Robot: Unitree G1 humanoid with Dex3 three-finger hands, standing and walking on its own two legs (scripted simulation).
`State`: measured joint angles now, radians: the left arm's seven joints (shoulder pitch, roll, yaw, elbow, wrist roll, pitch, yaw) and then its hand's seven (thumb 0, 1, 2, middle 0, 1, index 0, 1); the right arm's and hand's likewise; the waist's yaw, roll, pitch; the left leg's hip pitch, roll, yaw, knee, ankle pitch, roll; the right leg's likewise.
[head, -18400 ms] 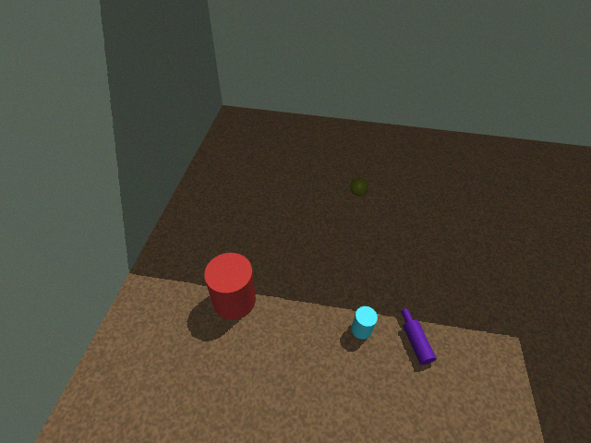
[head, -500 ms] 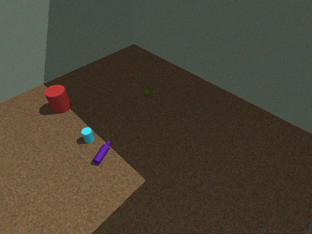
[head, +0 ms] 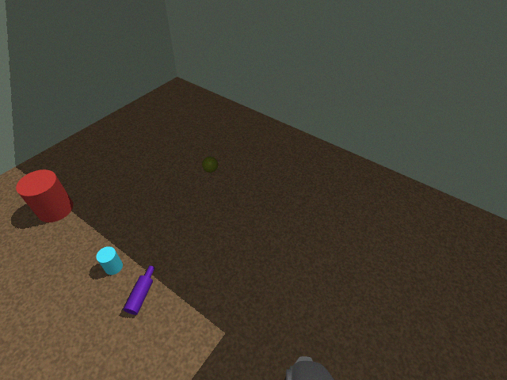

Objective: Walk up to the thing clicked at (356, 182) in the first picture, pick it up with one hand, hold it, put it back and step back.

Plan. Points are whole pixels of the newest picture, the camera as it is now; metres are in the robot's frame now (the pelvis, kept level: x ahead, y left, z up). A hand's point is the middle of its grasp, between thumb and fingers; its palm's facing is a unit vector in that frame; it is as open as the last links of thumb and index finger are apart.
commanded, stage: walk up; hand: left
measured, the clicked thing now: (210, 164) +1.30 +0.21 -0.73
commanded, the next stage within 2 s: none
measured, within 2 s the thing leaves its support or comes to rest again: neither
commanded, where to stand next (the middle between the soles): +0.92 -0.04 m, yaw +1 degrees
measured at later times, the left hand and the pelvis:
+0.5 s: hand (136, 301) +0.29 +0.23 -0.13, palm faces +0.01 -0.93 -0.37, open 7.4 cm; pelvis +0.26 -0.05 +0.00, yaw +1 degrees
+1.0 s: hand (163, 195) +0.56 +0.22 -0.13, palm faces -0.08 -0.92 -0.39, open 7.3 cm; pelvis +0.48 -0.06 -0.01, yaw -1 degrees
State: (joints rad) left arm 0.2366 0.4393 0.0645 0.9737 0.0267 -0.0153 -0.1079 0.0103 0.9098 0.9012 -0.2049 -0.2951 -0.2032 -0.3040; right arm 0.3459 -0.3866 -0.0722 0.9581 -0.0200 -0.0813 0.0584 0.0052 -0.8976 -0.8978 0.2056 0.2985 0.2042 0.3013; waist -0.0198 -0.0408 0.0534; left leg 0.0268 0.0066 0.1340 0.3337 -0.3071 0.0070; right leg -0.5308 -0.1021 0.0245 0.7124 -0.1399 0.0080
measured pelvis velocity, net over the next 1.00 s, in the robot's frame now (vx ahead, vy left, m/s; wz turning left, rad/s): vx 0.48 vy -0.06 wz -0.01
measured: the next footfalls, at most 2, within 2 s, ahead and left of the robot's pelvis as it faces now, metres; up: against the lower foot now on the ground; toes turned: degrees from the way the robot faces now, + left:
right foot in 0.10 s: +0.24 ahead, -0.16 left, +0.00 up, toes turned -5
left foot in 0.58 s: +0.47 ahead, +0.10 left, +0.00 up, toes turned +6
